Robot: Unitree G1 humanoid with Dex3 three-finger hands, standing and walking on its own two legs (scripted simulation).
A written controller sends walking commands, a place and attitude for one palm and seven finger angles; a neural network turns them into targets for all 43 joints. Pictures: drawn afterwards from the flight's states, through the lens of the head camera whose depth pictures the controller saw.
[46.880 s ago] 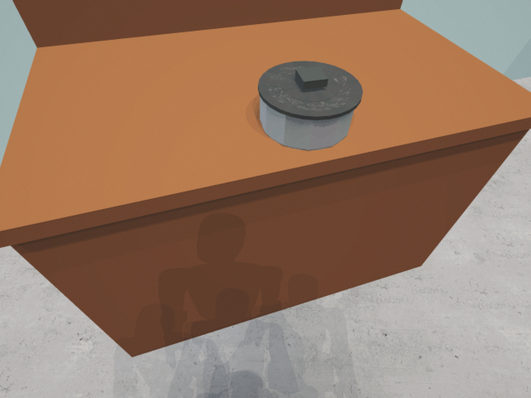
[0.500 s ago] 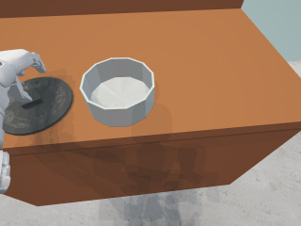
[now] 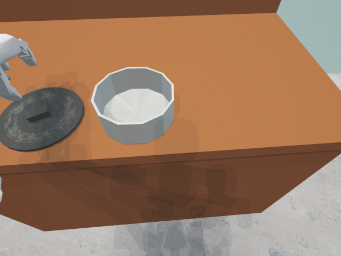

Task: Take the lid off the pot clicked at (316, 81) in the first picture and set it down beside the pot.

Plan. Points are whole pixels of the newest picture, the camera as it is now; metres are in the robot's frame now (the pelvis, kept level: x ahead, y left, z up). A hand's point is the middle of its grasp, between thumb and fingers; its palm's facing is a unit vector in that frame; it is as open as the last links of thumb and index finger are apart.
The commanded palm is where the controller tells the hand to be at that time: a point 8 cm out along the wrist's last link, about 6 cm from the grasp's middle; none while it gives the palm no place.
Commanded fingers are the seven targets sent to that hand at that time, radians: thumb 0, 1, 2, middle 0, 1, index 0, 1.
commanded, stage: raise the empty hand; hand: left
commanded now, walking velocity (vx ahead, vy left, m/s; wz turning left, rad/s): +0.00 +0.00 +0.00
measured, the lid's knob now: (37, 110) +0.45 +0.34 +0.07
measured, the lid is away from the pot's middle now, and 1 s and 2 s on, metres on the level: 0.25 0.25 0.25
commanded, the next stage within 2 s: draw the hand back to the body in 0.14 s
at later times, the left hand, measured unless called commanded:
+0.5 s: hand (12, 79) +0.42 +0.32 +0.20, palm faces -0.26 -0.05 -0.96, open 11.0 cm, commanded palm +0.39 +0.32 +0.27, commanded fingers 0.00 -0.12 0.87 -0.46 -0.65 -0.46 -0.65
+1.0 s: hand (19, 68) +0.39 +0.25 +0.25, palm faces +0.41 -0.87 -0.28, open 10.9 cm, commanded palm +0.33 +0.30 +0.27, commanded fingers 0.00 0.11 0.88 -0.40 -0.57 -0.40 -0.57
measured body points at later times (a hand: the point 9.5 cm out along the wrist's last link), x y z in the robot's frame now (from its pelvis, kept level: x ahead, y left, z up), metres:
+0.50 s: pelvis +0.00 +0.00 +0.00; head +0.04 -0.02 +0.45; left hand +0.43 +0.32 +0.25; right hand +0.08 -0.27 -0.12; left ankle -0.04 +0.08 -0.74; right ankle +0.00 -0.14 -0.74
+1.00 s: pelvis +0.01 -0.02 +0.00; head +0.02 -0.01 +0.45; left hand +0.36 +0.30 +0.27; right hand +0.15 -0.25 -0.09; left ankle -0.04 +0.08 -0.74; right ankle +0.00 -0.14 -0.74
